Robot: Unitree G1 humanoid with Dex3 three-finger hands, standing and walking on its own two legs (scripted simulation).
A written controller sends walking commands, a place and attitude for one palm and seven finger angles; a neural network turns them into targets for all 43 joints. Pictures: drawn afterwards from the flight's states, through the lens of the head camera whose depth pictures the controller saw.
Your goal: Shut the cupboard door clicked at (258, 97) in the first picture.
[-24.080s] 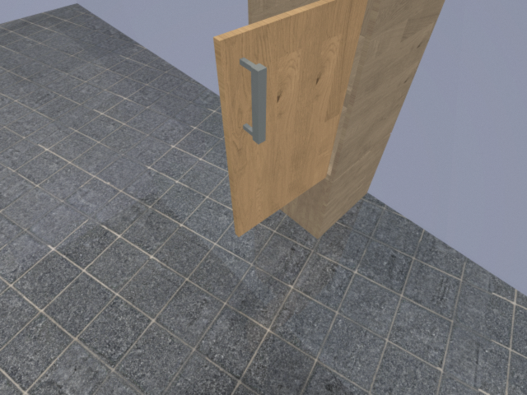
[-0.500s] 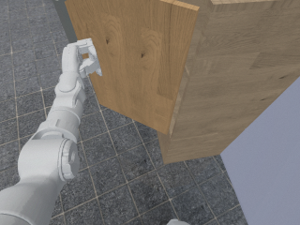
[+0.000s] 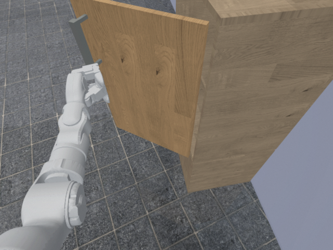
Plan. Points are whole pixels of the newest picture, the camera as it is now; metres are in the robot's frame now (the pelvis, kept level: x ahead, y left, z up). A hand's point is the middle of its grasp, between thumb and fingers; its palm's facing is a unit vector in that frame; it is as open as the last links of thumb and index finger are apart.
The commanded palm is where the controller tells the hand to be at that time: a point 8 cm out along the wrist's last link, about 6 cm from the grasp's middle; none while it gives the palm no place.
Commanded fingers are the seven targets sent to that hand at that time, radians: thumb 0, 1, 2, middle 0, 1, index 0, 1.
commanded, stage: draw the hand back to the body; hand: left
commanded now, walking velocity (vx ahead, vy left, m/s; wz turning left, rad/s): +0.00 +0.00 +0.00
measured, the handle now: (88, 44) +0.67 +0.21 +0.14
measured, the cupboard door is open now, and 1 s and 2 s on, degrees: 53 53 53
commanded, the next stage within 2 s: step back with the hand held close in 1.34 s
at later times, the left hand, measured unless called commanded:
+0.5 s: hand (48, 158) +0.28 +0.20 +0.15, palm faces +0.26 -0.94 -0.20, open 3.2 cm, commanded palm +0.24 +0.24 +0.17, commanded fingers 0.00 0.90 0.90 -0.81 -0.96 -0.81 -0.96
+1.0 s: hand out of the picture +0.16 +0.29 +0.17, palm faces +0.50 -0.75 -0.42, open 6.4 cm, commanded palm +0.12 +0.32 +0.19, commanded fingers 0.00 0.90 0.90 -0.20 -0.30 -0.20 -0.30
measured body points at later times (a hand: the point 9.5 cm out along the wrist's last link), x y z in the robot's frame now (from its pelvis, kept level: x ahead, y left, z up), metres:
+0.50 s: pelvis -0.01 -0.01 +0.02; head -0.02 -0.03 +0.47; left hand +0.26 +0.25 +0.16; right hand +0.21 -0.22 -0.05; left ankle -0.05 +0.08 -0.73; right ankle +0.03 -0.10 -0.73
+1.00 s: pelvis +0.00 +0.01 +0.02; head -0.03 -0.02 +0.46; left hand +0.13 +0.32 +0.20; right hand +0.18 -0.21 -0.08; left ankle -0.05 +0.08 -0.73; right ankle +0.03 -0.10 -0.73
